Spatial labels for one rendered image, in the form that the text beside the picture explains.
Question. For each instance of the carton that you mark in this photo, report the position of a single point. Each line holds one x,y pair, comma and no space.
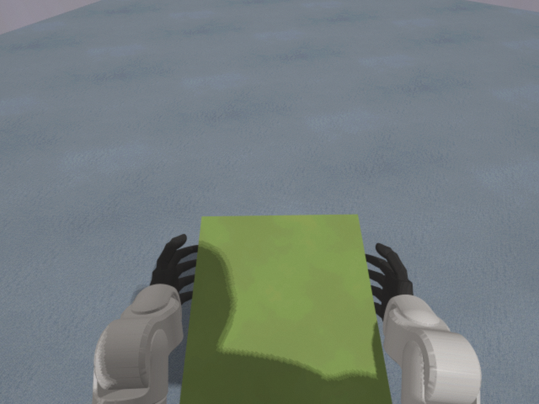
282,312

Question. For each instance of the right robot forearm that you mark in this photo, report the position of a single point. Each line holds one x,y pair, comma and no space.
438,366

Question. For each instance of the left robot hand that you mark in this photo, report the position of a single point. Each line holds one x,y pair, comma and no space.
168,270

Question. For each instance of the left robot forearm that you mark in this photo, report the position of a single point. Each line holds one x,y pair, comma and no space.
131,357

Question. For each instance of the right robot hand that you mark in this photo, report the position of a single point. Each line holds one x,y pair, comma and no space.
394,282

